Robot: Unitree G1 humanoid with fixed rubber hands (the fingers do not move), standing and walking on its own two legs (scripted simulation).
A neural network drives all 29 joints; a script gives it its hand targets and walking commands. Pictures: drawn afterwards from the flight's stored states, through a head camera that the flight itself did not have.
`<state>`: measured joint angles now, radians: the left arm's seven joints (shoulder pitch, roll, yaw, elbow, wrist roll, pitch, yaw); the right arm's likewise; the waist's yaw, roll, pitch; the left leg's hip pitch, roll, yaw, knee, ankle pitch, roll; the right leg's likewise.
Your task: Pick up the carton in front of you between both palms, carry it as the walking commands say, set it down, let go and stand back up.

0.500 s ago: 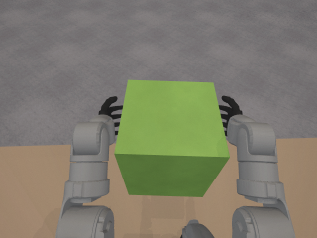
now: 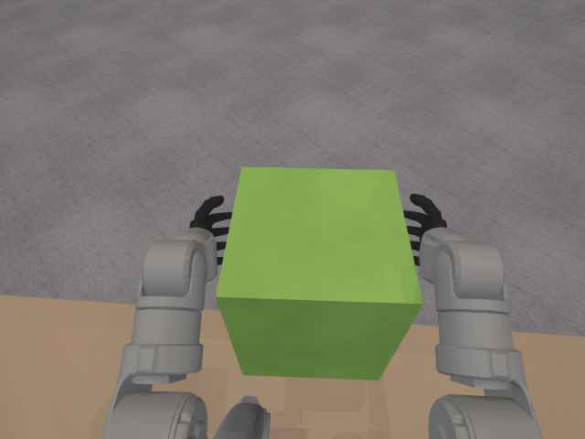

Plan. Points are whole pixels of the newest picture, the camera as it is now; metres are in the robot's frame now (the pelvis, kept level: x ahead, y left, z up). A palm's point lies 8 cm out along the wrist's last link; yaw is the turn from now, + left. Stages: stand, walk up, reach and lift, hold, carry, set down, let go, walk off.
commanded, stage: carry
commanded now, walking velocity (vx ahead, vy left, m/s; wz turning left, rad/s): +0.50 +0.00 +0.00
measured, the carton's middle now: (313, 279) +0.35 +0.02 +0.01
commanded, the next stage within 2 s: none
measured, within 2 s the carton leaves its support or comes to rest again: neither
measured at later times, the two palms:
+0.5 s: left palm (242, 119) +0.67 +0.17 +0.05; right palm (399, 125) +0.65 -0.12 +0.06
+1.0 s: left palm (262, 80) +0.94 +0.18 -0.02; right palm (378, 77) +0.96 -0.12 -0.02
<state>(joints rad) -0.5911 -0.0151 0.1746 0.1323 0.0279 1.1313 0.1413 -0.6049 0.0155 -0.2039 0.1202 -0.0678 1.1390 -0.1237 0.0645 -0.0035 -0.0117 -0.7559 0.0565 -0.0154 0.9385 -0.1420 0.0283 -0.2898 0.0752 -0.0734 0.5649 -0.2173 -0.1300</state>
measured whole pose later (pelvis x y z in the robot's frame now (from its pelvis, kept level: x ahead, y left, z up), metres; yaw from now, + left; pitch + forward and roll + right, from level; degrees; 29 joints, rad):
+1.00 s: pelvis +0.60 +0.01 -0.10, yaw +0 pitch +5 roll +1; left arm -0.58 -0.01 0.17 0.15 0.03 1.14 0.14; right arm -0.62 0.00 -0.19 0.17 -0.05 1.14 -0.12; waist 0.06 0.01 -0.01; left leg -0.74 0.06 -0.02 1.17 -0.32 0.02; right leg -0.37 0.08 -0.11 0.57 -0.18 -0.15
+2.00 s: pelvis +1.18 +0.00 -0.09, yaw +1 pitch +5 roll +1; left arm -0.24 -0.15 0.16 -0.19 0.11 1.19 0.12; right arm -0.28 0.13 -0.18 -0.17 -0.11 1.18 -0.09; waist 0.01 0.01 -0.08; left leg -0.55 0.07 0.07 0.91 -0.33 -0.02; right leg -0.25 -0.03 -0.17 0.33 -0.17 -0.05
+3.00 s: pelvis +1.65 +0.02 -0.11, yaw +0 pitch +4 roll -1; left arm -0.17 -0.13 0.11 -0.28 0.11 1.18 0.09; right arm -0.18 0.14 -0.13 -0.29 -0.13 1.18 -0.08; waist 0.01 0.02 -0.15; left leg -0.16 0.08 0.11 0.51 -0.40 -0.04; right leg -0.37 -0.05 -0.22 0.53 -0.22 -0.04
